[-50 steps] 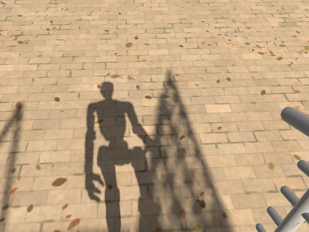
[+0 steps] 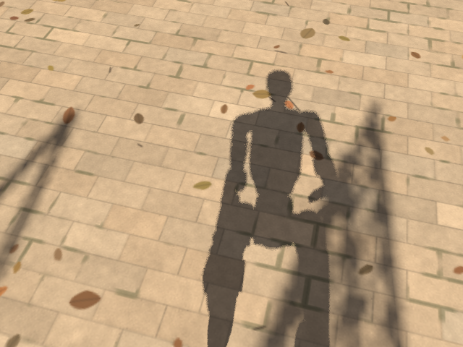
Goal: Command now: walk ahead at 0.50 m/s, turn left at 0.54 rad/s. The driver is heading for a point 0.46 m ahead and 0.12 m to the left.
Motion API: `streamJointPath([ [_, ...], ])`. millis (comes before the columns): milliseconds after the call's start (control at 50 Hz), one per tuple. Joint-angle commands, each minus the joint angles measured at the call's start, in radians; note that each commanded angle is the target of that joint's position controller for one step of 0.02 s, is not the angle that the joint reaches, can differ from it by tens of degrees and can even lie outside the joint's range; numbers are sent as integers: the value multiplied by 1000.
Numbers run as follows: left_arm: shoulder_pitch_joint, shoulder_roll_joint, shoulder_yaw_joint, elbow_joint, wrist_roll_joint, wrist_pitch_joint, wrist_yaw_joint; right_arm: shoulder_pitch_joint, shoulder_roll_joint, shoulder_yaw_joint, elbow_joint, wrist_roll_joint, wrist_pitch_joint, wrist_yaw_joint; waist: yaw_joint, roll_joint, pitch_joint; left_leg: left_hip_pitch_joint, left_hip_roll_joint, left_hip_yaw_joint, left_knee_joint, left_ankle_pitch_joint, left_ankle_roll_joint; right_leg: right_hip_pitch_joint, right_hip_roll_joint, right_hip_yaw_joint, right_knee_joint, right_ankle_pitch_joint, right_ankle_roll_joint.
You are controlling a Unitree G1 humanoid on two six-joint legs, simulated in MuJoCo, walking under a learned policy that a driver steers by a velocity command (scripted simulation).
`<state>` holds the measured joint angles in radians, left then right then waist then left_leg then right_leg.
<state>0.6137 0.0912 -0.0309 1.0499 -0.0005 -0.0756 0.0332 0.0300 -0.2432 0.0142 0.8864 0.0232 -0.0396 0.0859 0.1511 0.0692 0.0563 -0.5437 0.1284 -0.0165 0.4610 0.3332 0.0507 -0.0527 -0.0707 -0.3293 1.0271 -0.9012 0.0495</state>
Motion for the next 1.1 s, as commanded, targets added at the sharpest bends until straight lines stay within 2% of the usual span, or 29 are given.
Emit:
streamJointPath([
  [20, 3, 218, 81, -22, -35, 15, 13, 133, -66, -60, 8, 37, 20, -6, -121, -116, -64, 474, -129, 115, -45, 70, 65, -270, -163, 187, 253, 1097, -123],
  [40, -94, 226, 93, -55, -46, -6, -1, 381, -154, -111, 67, 5, 38, -26, -271, 1, -155, 805, -100, 90, -46, 210, 141, -493, -93, 119, 602, 935, -54],
  [60, -46, 68, 52, -80, -17, -40, -11, 503, -283, -122, 128, -26, 19, -50, -282, 185, -291, 1200, 134, -143, 271, 780, 282, -908, -4, 210, 1116, -45, -8],
  [80, -92, 122, 51, -139, -70, -76, -29, 594, -253, -121, 129, -26, 9, -57, -363, 151, -525, 1372, 254, -303, 308, 638, 410, -1057, -15, 404, 1150, 9, -10],
  [100, -215, 170, 66, -234, -82, -90, -27, 565, -233, -116, 110, -18, 16, -69, -350, 97, -549, 1320, 254, -396, 184, 220, 405, -1160, -34, 411, 1036, 86, -2],
  [140, -331, 134, 55, -295, -73, -75, 11, 331, -240, -124, 43, -19, 40, -95, -215, -65, -373, 891, 285, -583, -40, -432, 344, -1140, -72, 372, 867, 280, 8],
  [160, -280, 161, 72, -270, -71, -54, 16, 192, -151, -93, -9, -38, 31, -83, -144, -175, -277, 610, 283, -563, -66, -461, 322, -1035, -93, 415, 657, 486, -6],
  [180, -278, 154, 81, -280, -42, -23, 27, 21, -133, -79, -56, -11, 27, -93, -46, -173, -93, 227, 237, -462, -117, -327, 285, -861, -113, 419, 419, 492, 33],
  [200, -272, 159, 89, -295, -13, -10, 33, -74, -148, -83, -92, -19, 27, -96, -8, -146, -72, 27, 185, -382, -144, -318, 255, -672, -120, 419, 218, 496, 45],
  [240, -335, 175, 96, -307, 5, -17, 25, -67, -198, -111, -105, -24, 16, -124, -28, -21, -126, -103, 19, -193, -115, -367, 189, -371, -61, 372, -124, 745, 48],
  [300, -427, 154, 95, -312, -31, -17, 10, 67, -142, -108, -67, 16, 11, -133, -72, 38, -145, -24, 18, -197, -68, -517, 179, -271, 10, 343, -280, 931, 43],
  [360, -350, 249, 135, -299, -25, -3, -12, 124, -82, -107, -59, -1, 4, -121, -22, 45, -114, -28, -42, -251, 86, -824, 101, -131, 34, 323, -336, 666, -10],
  [380, -208, 309, 160, -270, -15, -11, -11, 112, -5, -86, -63, 0, -8, -114, 43, -73, -125, -145, -129, -169, 387, -832, 40, 3, -78, 452, -401, 569, -56],
  [400, -101, 394, 171, -242, 10, -19, -4, 182, 72, -72, -96, 19, -36, -114, -11, -421, -144, -376, -240, -105, 796, -940, 8, 151, -314, 933, -609, 475, -170],
  [420, -67, 398, 174, -244, 17, -34, -6, 225, 1, -85, -103, 52, -55, -100, -17, -502, -196, -508, -217, -200, 960, -910, 16, 233, -405, 1285, -784, 204, -271],
  [440, -154, 342, 161, -258, 10, -44, -2, 149, -48, -100, -108, 57, -55, -99, -23, -374, -86, -573, -189, -199, 1050, -828, 17, 175, -390, 1191, -780, 258, -258],
  [480, -360, 271, 139, -283, 28, -33, -1, 69, -72, -112, -118, 3, -25, -109, -96, -197, -48, -418, -134, -158, 984, -675, 5, -96, -281, 793, -691, 754, -215],
  [520, -454, 213, 125, -276, 21, -29, -1, 145, -59, -123, -105, -4, 2, -108, -175, -211, -85, -224, -104, -125, 815, -657, -26, -237, -203, 555, -687, 1032, -176],
  [580, -420, 238, 134, -232, 16, -26, 24, 98, 25, -91, -118, -19, 4, -90, -172, -167, -134, -88, -102, -43, 468, -504, -43, -242, -158, 381, -697, 1265, -186],
  [640, -384, 288, 148, -194, -15, -14, 37, 44, 20, -81, -125, -28, 2, -69, -148, -188, -205, 73, -129, 10, 240, -367, -57, -190, -163, 333, -699, 1245, -189],
  [740, -340, 259, 143, -134, -27, -15, 19, 115, -55, -105, -82, -43, -5, -81, -172, -140, -192, 294, -145, 19, -61, -198, 24, -139, -109, 324, -522, 1114, -136],
  [760, -307, 221, 131, -142, -2, -16, 14, 165, -140, -124, -77, -57, -9, -94, -160, -18, -272, 508, 9, -139, -10, 220, 81, -261, -40, 274, -327, 918, -75],
  [780, -231, 157, 101, -141, 16, -20, 1, 196, -132, -114, -63, -55, -6, -98, -139, 139, -351, 683, 196, -334, -9, 319, 250, -443, 26, 309, -124, 398, -26],
  [820, -302, 234, 116, -148, -21, 8, -2, 203, -52, -89, -47, -45, -1, -87, -165, 93, -307, 580, 184, -367, -88, -42, 278, -542, 5, 392, 46, 283, -15],
  [900, -370, 224, 123, -147, -10, 60, 24, 12, -46, -82, -77, -39, 10, -102, -96, 36, -205, 290, 91, -243, -158, -292, 182, -397, -38, 406, -142, 396, -4],
  [1000, -361, 181, 100, -85, 5, 77, 13, 16, -37, -83, -43, -22, 27, -115, -68, 36, -178, 162, -2, -150, -155, -588, 86, -128, 28, 324, -531, 716, -31],
  [1040, -394, 247, 107, -96, 14, 86, 3, 60, -36, -86, -17, -24, 27, -111, -106, -31, -124, 141, -65, -112, -138, -756, 13, -148, -37, 370, -566, 666, -68],
  [1060, -400, 284, 122, -87, 0, 79, 2, 72, -14, -80, -25, -16, 25, -116, -137, -154, -81, 221, -119, -49, -109, -689, -8, -265, -33, 385, -597, 530, -82],
  [1100, -461, 228, 109, -89, 0, 60, 1, 63, -25, -83, -11, -16, 24, -125, -147, -196, -52, 311, -126, -23, -33, -553, -12, -332, -35, 399, -652, 515, -70],
])
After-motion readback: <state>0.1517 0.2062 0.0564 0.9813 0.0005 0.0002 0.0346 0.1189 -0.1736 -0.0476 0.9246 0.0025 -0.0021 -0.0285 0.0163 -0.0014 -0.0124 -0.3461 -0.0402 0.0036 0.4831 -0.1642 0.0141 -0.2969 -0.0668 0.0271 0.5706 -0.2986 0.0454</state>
